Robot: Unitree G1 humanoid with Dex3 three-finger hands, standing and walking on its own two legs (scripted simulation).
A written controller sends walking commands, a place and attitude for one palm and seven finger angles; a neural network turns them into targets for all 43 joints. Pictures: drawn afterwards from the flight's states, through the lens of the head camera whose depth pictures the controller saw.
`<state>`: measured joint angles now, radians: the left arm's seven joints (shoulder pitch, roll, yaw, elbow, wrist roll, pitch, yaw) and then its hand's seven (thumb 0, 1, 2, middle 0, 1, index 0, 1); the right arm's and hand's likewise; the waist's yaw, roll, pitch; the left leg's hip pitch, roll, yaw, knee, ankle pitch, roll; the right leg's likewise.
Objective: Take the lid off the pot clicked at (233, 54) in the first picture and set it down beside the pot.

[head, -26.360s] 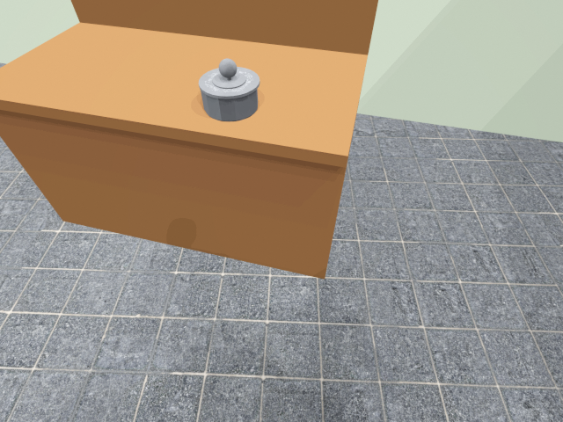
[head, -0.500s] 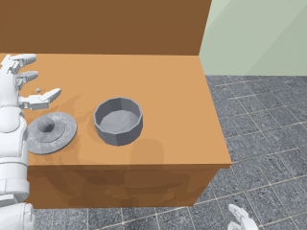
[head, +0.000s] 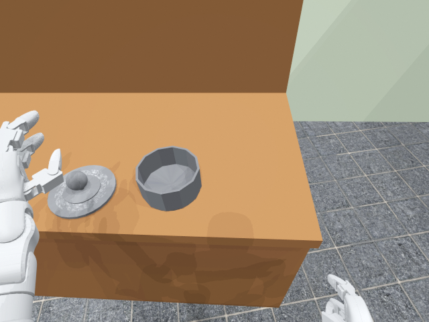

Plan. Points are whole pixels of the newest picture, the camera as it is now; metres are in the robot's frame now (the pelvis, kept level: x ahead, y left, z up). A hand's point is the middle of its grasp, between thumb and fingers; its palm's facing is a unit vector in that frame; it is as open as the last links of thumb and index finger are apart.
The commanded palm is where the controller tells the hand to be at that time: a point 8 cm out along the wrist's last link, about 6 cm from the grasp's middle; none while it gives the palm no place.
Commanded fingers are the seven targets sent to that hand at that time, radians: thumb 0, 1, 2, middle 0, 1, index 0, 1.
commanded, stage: draw the hand back to the body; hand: left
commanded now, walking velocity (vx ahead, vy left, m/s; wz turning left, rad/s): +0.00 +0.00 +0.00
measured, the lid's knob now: (76, 180) +0.45 +0.41 -0.04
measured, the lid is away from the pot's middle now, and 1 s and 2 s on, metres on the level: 0.24 0.24 0.24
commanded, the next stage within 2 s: step back with the hand held close in 0.96 s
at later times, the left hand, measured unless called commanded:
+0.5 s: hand (47, 213) +0.22 +0.26 +0.16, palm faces +0.43 -0.85 -0.32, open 7.4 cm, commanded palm +0.16 +0.30 +0.17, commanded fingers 0.00 0.90 0.90 -0.20 -0.30 -0.20 -0.30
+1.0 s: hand (25, 259) +0.16 +0.26 +0.16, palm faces +0.39 -0.85 -0.36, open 7.4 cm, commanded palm +0.11 +0.30 +0.17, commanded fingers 0.00 0.90 0.90 -0.20 -0.30 -0.20 -0.30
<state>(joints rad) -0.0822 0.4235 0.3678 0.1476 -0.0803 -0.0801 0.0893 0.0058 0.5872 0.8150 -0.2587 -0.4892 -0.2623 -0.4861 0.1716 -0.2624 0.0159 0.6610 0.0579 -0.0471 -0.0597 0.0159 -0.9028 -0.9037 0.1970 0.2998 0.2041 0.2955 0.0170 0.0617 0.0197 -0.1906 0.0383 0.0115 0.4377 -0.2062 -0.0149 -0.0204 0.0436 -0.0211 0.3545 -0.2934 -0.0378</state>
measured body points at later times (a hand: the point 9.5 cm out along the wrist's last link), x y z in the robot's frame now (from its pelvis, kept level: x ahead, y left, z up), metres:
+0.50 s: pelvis -0.01 +0.00 +0.00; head -0.02 -0.02 +0.45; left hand +0.20 +0.31 +0.18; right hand +0.18 -0.23 -0.09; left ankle +0.02 +0.13 -0.74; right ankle -0.06 -0.09 -0.74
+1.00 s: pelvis -0.02 +0.02 +0.00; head -0.04 +0.00 +0.45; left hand +0.13 +0.30 +0.18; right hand +0.19 -0.19 -0.07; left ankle +0.02 +0.13 -0.74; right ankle -0.06 -0.09 -0.74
